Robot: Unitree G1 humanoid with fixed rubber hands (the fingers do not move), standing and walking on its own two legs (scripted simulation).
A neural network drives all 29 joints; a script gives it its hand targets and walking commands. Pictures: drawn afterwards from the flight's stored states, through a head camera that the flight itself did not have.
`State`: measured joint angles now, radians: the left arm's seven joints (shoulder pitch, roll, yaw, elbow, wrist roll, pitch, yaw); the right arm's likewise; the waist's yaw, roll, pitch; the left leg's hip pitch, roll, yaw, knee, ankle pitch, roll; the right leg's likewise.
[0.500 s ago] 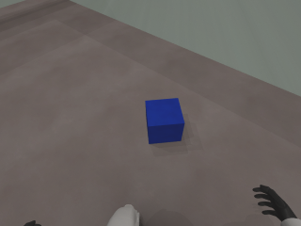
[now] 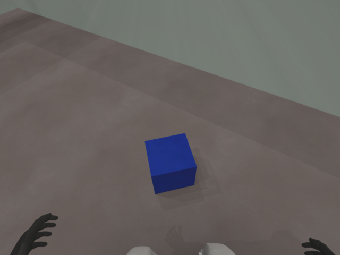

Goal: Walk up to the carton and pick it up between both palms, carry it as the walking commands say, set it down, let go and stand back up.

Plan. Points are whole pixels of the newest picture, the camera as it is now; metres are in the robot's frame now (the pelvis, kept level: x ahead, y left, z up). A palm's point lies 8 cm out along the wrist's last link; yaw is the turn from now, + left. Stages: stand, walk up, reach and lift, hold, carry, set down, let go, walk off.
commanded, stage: walk up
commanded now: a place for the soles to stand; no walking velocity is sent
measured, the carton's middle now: (170, 163) +0.69 +0.01 -0.63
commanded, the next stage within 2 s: none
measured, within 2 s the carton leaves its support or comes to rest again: neither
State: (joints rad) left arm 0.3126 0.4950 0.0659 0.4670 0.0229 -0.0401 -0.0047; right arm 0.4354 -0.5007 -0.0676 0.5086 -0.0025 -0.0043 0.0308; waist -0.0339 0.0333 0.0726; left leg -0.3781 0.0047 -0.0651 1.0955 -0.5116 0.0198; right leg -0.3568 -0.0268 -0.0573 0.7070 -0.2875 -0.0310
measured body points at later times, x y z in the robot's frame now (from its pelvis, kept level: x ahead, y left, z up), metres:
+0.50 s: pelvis +0.16 +0.03 +0.00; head +0.17 +0.04 +0.45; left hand +0.28 +0.36 -0.07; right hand +0.30 -0.30 -0.04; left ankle +0.19 +0.16 -0.71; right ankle +0.22 -0.11 -0.72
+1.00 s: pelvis +0.19 +0.01 +0.03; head +0.20 +0.01 +0.48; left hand +0.34 +0.34 -0.06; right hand +0.33 -0.32 -0.07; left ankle +0.19 +0.16 -0.71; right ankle +0.22 -0.11 -0.71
